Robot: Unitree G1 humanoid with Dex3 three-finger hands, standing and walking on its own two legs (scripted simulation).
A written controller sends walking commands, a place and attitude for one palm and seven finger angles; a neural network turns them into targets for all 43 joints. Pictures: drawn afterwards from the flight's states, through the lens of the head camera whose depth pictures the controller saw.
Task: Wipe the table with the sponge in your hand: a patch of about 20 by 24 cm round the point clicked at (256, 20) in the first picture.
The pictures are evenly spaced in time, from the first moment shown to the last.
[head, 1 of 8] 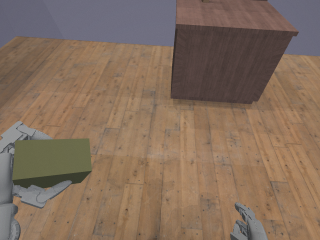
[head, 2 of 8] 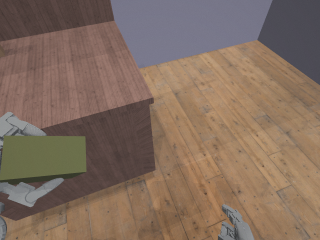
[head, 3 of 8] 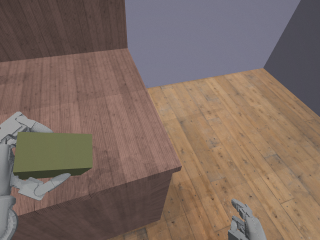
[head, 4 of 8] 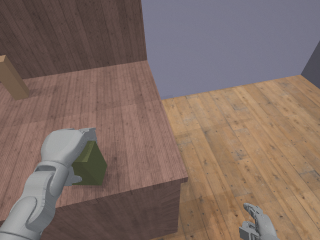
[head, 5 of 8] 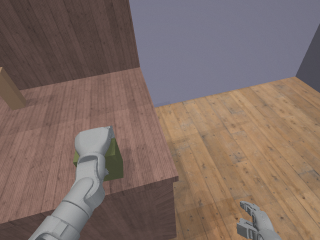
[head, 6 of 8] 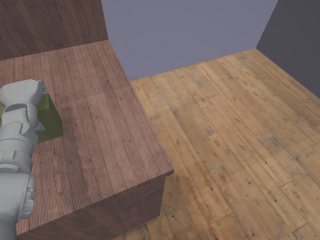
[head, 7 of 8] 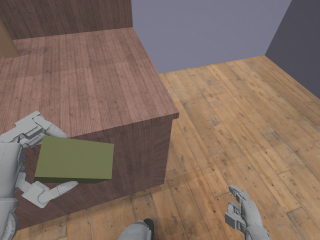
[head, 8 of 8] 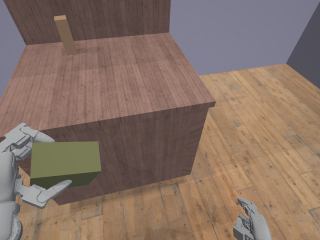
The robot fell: no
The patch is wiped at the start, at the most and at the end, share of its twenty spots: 0.00 1.00 1.00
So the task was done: yes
